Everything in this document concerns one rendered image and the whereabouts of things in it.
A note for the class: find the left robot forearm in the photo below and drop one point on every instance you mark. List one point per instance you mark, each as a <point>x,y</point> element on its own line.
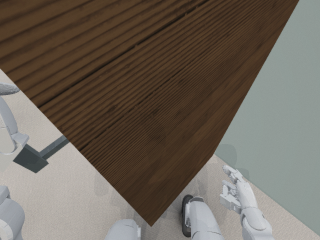
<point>12,216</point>

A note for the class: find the right robot foot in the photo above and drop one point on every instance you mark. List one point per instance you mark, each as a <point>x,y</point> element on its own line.
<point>185,230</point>

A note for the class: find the robot right hand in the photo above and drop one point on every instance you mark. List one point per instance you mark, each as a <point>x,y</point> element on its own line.
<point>238,197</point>

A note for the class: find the robot right shin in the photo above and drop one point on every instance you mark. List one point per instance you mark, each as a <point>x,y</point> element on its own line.
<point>200,199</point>

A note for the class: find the right robot forearm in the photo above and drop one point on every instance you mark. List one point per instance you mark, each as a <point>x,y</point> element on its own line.
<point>254,225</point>

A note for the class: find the handle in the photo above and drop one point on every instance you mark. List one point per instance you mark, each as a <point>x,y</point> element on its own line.
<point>33,160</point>

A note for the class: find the wardrobe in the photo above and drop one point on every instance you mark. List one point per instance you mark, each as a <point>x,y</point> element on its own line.
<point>144,89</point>

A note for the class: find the robot left hand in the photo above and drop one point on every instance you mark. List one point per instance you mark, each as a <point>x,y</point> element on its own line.
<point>11,143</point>

